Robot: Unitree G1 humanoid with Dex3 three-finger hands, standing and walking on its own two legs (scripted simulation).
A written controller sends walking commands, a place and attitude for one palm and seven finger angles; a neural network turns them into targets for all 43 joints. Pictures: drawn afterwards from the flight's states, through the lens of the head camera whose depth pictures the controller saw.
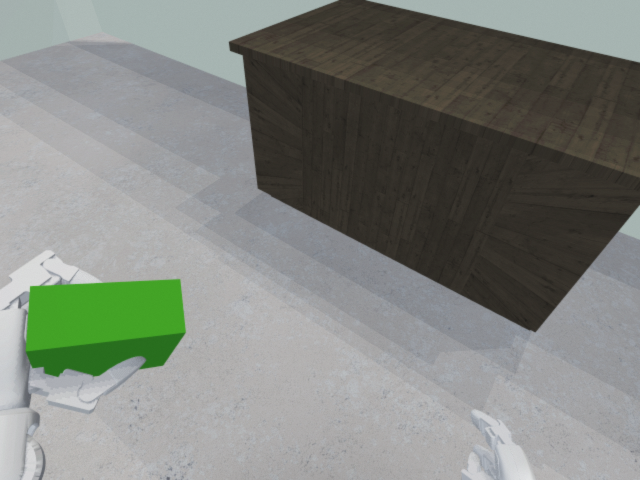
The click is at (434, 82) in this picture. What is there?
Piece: table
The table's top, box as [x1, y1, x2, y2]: [229, 0, 639, 191]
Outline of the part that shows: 229,41 230,50 639,191 639,62 366,0 338,0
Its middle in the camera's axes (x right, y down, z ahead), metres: +0.44 -0.60 +1.32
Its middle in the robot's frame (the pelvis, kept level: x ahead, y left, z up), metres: +1.41 -0.36 -0.03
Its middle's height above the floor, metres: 0.74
